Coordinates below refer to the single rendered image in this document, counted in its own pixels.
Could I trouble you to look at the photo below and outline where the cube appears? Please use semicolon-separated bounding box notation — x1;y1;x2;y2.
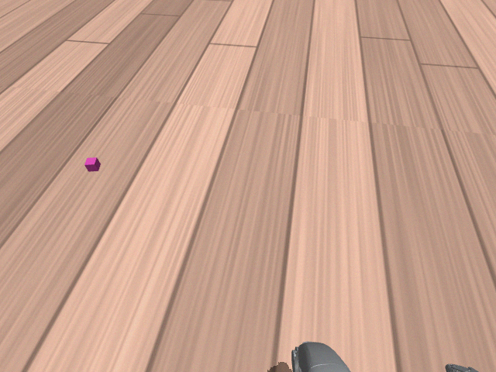
84;157;101;172

